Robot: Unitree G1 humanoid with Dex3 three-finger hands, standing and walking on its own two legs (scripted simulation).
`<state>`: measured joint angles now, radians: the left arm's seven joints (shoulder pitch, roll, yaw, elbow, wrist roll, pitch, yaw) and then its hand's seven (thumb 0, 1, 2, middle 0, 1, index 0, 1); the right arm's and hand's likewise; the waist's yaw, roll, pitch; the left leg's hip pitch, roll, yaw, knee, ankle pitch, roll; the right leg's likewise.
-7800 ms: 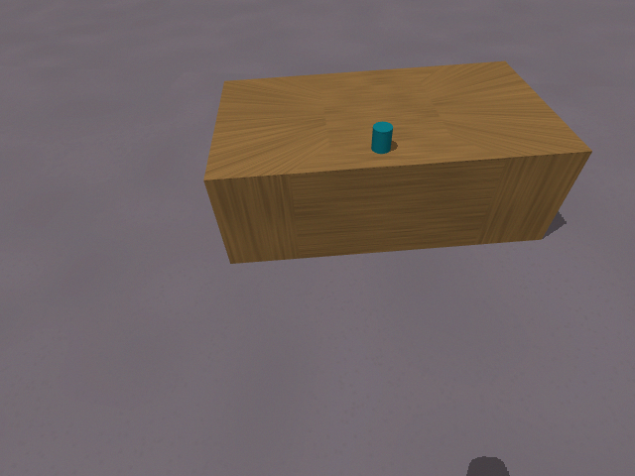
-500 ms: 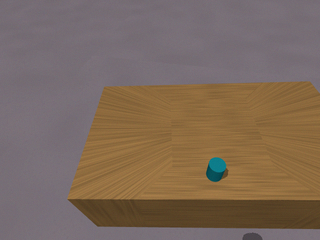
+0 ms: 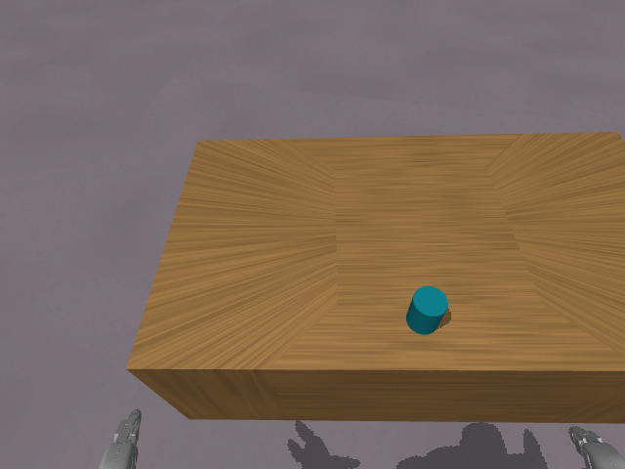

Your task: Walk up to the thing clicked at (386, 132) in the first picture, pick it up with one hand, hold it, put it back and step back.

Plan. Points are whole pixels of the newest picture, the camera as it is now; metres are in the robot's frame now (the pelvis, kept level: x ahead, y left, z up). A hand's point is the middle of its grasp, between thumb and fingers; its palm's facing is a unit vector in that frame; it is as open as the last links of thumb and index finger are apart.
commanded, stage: go down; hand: right
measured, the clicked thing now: (426, 310) +0.46 -0.19 -0.26
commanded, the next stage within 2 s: none
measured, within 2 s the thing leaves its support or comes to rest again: neither
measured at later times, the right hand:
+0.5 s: hand (565, 462) +0.17 -0.28 -0.10, palm faces +0.08 +0.95 -0.29, open 17.7 cm
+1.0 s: hand (602, 388) +0.24 -0.33 -0.04, palm faces +0.19 +0.94 -0.27, open 17.6 cm
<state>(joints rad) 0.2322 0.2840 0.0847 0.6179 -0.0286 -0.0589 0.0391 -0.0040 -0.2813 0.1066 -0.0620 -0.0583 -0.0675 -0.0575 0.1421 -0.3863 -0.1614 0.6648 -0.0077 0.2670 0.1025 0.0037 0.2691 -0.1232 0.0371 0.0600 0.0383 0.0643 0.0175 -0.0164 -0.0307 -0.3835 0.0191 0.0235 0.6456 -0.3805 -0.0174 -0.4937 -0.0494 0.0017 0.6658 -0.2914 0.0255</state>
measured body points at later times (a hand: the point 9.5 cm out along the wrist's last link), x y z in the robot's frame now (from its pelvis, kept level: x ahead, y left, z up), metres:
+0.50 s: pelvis +0.01 +0.00 -0.02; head +0.05 +0.00 +0.43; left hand +0.17 +0.26 -0.08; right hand +0.16 -0.33 -0.08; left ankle -0.04 +0.13 -0.72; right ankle +0.02 -0.14 -0.72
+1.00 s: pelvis +0.00 +0.00 -0.03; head +0.03 -0.01 +0.42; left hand +0.16 +0.26 -0.08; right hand +0.23 -0.38 -0.02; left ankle -0.04 +0.13 -0.72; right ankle +0.02 -0.14 -0.72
